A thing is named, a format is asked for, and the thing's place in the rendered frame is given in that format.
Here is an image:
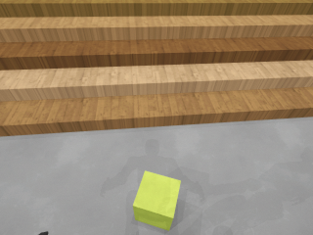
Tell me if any carton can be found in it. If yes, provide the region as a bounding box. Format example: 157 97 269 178
133 170 181 231

